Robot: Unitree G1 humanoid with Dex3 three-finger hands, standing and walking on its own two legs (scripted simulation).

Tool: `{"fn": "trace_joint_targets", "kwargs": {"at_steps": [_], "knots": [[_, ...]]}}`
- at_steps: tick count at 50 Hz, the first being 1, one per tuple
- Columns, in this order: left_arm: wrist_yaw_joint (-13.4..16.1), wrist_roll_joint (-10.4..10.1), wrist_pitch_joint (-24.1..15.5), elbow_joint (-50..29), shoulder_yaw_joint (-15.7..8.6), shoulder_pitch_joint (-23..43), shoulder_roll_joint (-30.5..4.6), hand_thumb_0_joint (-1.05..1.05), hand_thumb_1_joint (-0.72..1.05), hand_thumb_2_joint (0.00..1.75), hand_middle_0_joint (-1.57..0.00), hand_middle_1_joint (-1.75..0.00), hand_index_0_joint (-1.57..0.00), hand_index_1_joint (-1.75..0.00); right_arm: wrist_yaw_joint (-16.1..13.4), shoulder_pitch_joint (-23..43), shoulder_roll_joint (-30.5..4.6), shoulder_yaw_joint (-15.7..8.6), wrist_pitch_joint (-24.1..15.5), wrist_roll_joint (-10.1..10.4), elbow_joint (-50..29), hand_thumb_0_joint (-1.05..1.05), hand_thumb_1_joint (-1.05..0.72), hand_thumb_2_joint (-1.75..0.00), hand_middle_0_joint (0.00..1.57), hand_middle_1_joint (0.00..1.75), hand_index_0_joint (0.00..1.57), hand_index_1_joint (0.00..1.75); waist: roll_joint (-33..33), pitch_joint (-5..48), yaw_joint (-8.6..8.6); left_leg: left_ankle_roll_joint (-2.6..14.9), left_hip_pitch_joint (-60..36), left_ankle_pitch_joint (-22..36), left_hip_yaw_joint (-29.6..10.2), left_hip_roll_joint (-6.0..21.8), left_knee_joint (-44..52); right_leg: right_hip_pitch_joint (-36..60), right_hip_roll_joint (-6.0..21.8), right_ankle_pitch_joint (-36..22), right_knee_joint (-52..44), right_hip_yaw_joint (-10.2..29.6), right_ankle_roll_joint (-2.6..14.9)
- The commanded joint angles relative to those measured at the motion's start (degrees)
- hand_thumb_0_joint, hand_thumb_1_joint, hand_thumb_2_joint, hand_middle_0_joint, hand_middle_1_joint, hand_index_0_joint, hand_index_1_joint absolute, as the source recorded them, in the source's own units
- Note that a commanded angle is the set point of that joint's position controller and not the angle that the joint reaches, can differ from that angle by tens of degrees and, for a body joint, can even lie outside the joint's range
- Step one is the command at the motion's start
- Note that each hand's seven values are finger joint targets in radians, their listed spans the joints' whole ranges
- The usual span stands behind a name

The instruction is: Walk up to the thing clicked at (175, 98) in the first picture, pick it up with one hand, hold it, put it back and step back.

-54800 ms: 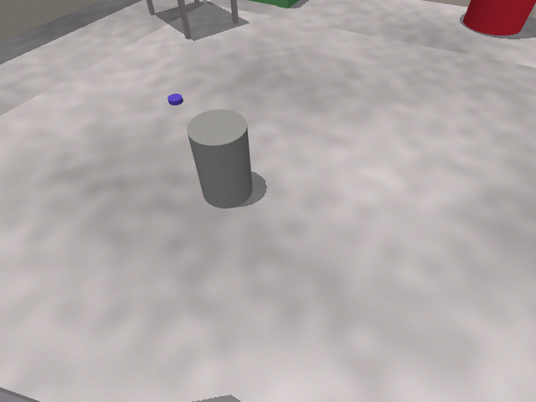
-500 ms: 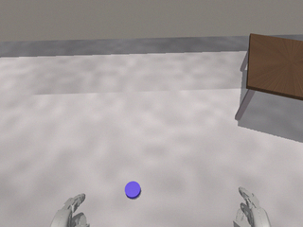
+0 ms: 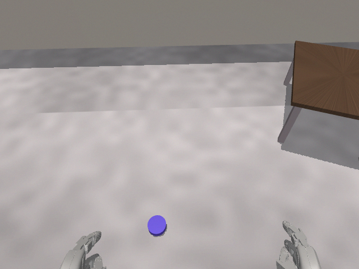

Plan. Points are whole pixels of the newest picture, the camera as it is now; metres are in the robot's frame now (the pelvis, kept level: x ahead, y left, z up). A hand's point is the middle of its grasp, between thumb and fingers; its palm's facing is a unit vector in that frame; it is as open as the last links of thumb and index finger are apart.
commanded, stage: home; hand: left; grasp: from above
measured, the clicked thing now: (157, 225) +0.49 +0.14 -0.70
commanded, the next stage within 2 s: stand in 0.08 s
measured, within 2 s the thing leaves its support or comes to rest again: neither
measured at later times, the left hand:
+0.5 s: hand out of the picture +0.10 +0.23 -0.10, palm faces +0.03 -0.95 -0.32, open 7.4 cm
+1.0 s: hand out of the picture +0.03 +0.24 -0.10, palm faces +0.04 -0.94 -0.33, open 7.3 cm
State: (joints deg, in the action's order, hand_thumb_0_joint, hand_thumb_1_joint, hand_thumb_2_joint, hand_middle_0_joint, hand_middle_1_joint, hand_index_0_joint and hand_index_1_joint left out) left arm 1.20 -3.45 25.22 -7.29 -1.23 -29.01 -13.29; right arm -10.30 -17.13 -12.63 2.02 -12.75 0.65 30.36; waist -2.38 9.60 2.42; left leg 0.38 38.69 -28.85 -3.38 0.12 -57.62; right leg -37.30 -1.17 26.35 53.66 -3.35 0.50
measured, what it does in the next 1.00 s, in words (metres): rises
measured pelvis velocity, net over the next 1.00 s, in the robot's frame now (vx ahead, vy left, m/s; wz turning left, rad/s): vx -0.01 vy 0.00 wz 0.00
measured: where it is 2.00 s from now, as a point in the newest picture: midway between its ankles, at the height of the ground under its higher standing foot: outside the picture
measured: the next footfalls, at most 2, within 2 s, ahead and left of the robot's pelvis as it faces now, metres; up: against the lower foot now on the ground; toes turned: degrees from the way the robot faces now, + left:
none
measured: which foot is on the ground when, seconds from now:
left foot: down 0.00-1.00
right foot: down 0.00-1.00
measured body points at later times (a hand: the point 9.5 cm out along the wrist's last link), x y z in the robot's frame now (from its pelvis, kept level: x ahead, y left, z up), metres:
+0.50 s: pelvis +0.00 +0.00 +0.04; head +0.01 +0.01 +0.49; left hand +0.09 +0.28 -0.08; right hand +0.10 -0.28 -0.08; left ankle +0.00 +0.11 -0.68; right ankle +0.00 -0.12 -0.68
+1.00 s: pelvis -0.01 +0.00 +0.06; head -0.02 -0.01 +0.51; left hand +0.03 +0.29 -0.07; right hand +0.06 -0.28 -0.08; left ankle +0.00 +0.11 -0.68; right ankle +0.00 -0.12 -0.68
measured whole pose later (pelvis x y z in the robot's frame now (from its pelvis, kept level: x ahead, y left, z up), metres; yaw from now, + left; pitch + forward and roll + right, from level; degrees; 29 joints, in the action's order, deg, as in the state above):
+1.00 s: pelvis -0.01 +0.00 +0.06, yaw +0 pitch -5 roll +0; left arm 1.6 1.7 0.3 65.5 -1.9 -9.3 -16.0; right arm -1.3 -8.4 -16.7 -1.7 0.3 -1.7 63.5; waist -1.0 -3.4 -1.1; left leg 0.8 5.3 -10.6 -1.8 -1.6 -20.4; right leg -5.9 0.8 10.2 20.5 -1.4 -0.2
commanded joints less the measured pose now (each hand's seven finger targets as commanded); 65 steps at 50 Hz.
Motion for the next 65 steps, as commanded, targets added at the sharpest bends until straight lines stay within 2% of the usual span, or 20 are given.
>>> {"fn": "trace_joint_targets", "kwargs": {"at_steps": [1,3,4,5,7,8,9,10,11,13,15,21,25,27,29,32,43,49,58,65], "knots": [[0.37,0.49,-2.65,-7.82,-2.63,-0.07,-4.58,0.0,0.9,0.9,-0.2,-0.3,-0.2,-0.3,-0.6,3.69,-7.07,-2.9,-3.57,0.02,-9.05,0.0,-0.9,-0.9,0.2,0.3,0.2,0.3,0.31,2.05,0.34,0.72,-3.19,11.91,0.17,-0.46,9.7,2.95,-0.55,-9.75,-8.88,0.31,-0.05],[0.62,0.53,-3.32,-12.2,-4.55,2.75,-7.06,0.0,0.9,0.9,-0.2,-0.3,-0.2,-0.3,-0.68,3.61,-7.24,-3.18,-3.5,0.02,-9.04,0.0,-0.9,-0.9,0.2,0.3,0.2,0.3,-1.69,3.38,-0.25,0.54,-3.74,10.4,-0.09,-0.33,10.3,2.94,-0.58,-8.4,-8.67,0.36,0.06],[0.39,0.62,-3.12,-8.79,-3.32,0.16,-5.28,0.0,0.9,0.9,-0.2,-0.3,-0.2,-0.3,-0.58,3.9,-7.1,-3.03,-3.49,-0.01,-9.19,0.0,-0.9,-0.9,0.2,0.3,0.2,0.3,-0.7,3.41,-0.08,0.44,-3.9,10.99,-0.63,-0.09,10.56,3.23,-0.74,-8.62,-8.16,0.01,0.1],[0.61,0.49,-3.5,-12.54,-4.21,2.04,-6.6,0.0,0.9,0.9,-0.2,-0.3,-0.2,-0.3,-0.58,3.6,-7.12,-3.14,-3.48,0.03,-9.16,0.0,-0.9,-0.9,0.2,0.3,0.2,0.3,-1.46,3.98,-0.63,0.46,-3.86,11.03,-0.38,-0.19,10.4,3.21,-0.66,-8.72,-8.22,0.12,0.16],[0.48,0.4,-2.91,-8.67,-3.1,-0.32,-5.07,0.0,0.9,0.9,-0.2,-0.3,-0.2,-0.3,-0.61,3.68,-7.07,-2.99,-3.53,0.15,-9.21,0.0,-0.9,-0.9,0.2,0.3,0.2,0.3,0.42,2.75,0.18,0.7,-3.55,11.66,-0.07,-0.3,9.72,3.1,-0.66,-9.4,-8.61,0.17,0.03],[0.39,0.29,-3.17,-10.98,-3.38,1.2,-5.78,0.0,0.9,0.9,-0.2,-0.3,-0.2,-0.3,-0.53,3.63,-7.1,-3.05,-3.61,0.1,-9.27,0.0,-0.9,-0.9,0.2,0.3,0.2,0.3,-0.15,3.93,0.06,0.7,-3.84,12.33,-0.03,-0.39,9.55,3.6,-0.66,-10.06,-8.48,0.3,0.07],[2.41,7.33,-14.66,9.12,-3.79,18.6,-10.43,0.0,0.9,0.9,-0.2,-0.3,-0.2,-0.3,2.89,7.47,-13.22,-5.56,2.49,-7.05,5.13,0.0,-0.9,-0.9,0.2,0.3,0.2,0.3,1.94,-9.25,-3.99,2.77,-6.01,22.44,-3.2,2.72,15.62,12.56,3.79,-10.28,-10.1,5.78,2.39],[2.18,7.45,-18.48,19.45,-4.89,12.64,-11.43,0.0,0.9,0.9,-0.2,-0.3,-0.2,-0.3,4.54,8.06,-13.45,-6.24,4.82,-7.03,6.14,0.0,-0.9,-0.9,0.2,0.3,0.2,0.3,5.09,-4.04,-4.41,3.17,-9.99,24.87,-1.45,1.95,14.35,14.74,4.84,-12.43,-12.62,8.86,4.06],[1.76,7.36,-20.3,21.91,-4.45,11.99,-11.25,0.0,0.9,0.9,-0.2,-0.3,-0.2,-0.3,5.37,7.0,-14.02,-6.47,5.96,-7.45,4.59,0.0,-0.9,-0.9,0.2,0.3,0.2,0.3,5.12,-2.78,-3.11,3.4,-11.33,23.77,-2.66,1.73,14.25,14.47,4.52,-14.5,-13.65,10.16,4.78],[1.22,7.58,-22.66,26.93,-3.77,14.29,-12.01,0.0,0.9,0.9,-0.2,-0.3,-0.2,-0.3,7.24,6.71,-11.97,-6.14,6.75,-5.31,7.43,0.0,-0.9,-0.9,0.2,0.3,0.2,0.3,4.23,-1.04,-3.45,3.02,-14.64,20.69,-1.53,0.98,16.15,18.84,6.74,-17.59,-14.52,11.4,4.25],[0.94,6.65,-23.02,32.36,-3.99,16.34,-11.72,0.0,0.9,0.9,-0.2,-0.3,-0.2,-0.3,8.42,8.06,-11.57,-6.31,7.27,-3.95,8.97,0.0,-0.9,-0.9,0.2,0.3,0.2,0.3,5.45,-2.22,-3.99,2.92,-16.62,18.65,-1.39,0.6,17.91,18.33,6.77,-15.26,-17.48,10.37,3.33],[1.02,5.94,-24.9,46.5,-3.62,18.44,-9.87,0.0,0.9,0.9,-0.2,-0.3,-0.2,-0.3,8.9,9.28,-12.3,-6.5,8.8,-4.05,15.37,0.0,-0.9,-0.9,0.2,0.3,0.2,0.3,-2.17,-5.78,-4.72,3.04,-19.92,17.66,-7.08,4.59,30.08,22.83,4.63,-13.78,-20.06,6.29,0.69],[1.18,5.9,-26.02,53.63,-3.63,18.94,-11.23,0.0,0.9,0.9,-0.2,-0.3,-0.2,-0.3,8.38,8.66,-12.32,-6.37,9.6,-3.34,19.18,0.0,-0.9,-0.9,0.2,0.3,0.2,0.3,2.12,-5.96,-3.84,1.75,-26.0,26.59,-4.17,3.31,30.21,26.43,6.36,-23.03,-25.7,7.62,1.23],[1.36,5.61,-26.15,56.52,-3.54,19.23,-11.58,0.0,0.9,0.9,-0.2,-0.3,-0.2,-0.3,8.14,8.21,-12.77,-6.42,10.07,-3.15,21.07,0.0,-0.9,-0.9,0.2,0.3,0.2,0.3,2.44,-6.75,-3.45,1.63,-28.25,26.66,-3.71,3.29,31.83,27.16,6.74,-23.73,-27.64,7.99,1.3],[1.51,5.28,-26.0,58.75,-3.43,20.08,-11.59,0.0,0.9,0.9,-0.2,-0.3,-0.2,-0.3,7.97,8.25,-13.34,-6.4,10.43,-3.02,22.46,0.0,-0.9,-0.9,0.2,0.3,0.2,0.3,1.07,-7.68,-3.23,1.74,-28.51,27.09,-4.19,3.86,34.37,28.68,6.48,-23.03,-28.98,7.43,0.91],[1.47,5.2,-25.81,62.31,-3.18,19.47,-11.86,0.0,0.9,0.9,-0.2,-0.3,-0.2,-0.3,7.87,9.17,-13.67,-6.25,10.74,-2.82,24.43,0.0,-0.9,-0.9,0.2,0.3,0.2,0.3,0.63,-9.41,-3.82,1.7,-28.99,22.72,-4.96,4.58,37.98,29.62,6.31,-19.12,-31.57,7.1,0.52],[1.47,5.35,-26.43,68.98,-2.67,20.93,-13.13,0.0,0.9,0.9,-0.2,-0.3,-0.2,-0.3,8.21,10.29,-14.46,-5.92,11.39,-2.23,29.06,0.0,-0.9,-0.9,0.2,0.3,0.2,0.3,2.95,-11.08,-3.4,1.27,-31.94,22.37,-4.15,4.68,40.55,31.28,7.65,-19.36,-37.26,7.94,0.18],[1.12,5.2,-25.98,70.49,-2.81,21.5,-14.02,0.0,0.9,0.9,-0.2,-0.3,-0.2,-0.3,8.43,10.5,-14.72,-5.69,11.72,-2.39,30.38,0.0,-0.9,-0.9,0.2,0.3,0.2,0.3,1.76,-14.26,-3.61,1.01,-27.75,13.25,-4.94,4.74,43.63,30.66,6.99,-13.05,-37.91,7.85,0.16],[0.89,5.07,-26.61,71.11,-2.73,22.77,-14.75,0.0,0.9,0.9,-0.2,-0.3,-0.2,-0.3,8.64,11.17,-15.54,-5.24,11.24,-2.09,30.81,0.0,-0.9,-0.9,0.2,0.3,0.2,0.3,2.61,-11.1,-3.33,1.27,-30.55,19.13,-4.63,5.38,42.56,31.65,7.96,-17.45,-38.59,8.45,0.24],[0.58,4.65,-26.55,71.8,-2.58,23.04,-15.25,0.0,0.9,0.9,-0.2,-0.3,-0.2,-0.3,8.68,10.43,-15.72,-4.59,11.28,-2.0,31.9,0.0,-0.9,-0.9,0.2,0.3,0.2,0.3,1.08,-11.64,-3.24,1.04,-29.55,18.44,-4.42,5.51,43.16,32.47,7.83,-17.8,-38.55,8.66,0.41]]}}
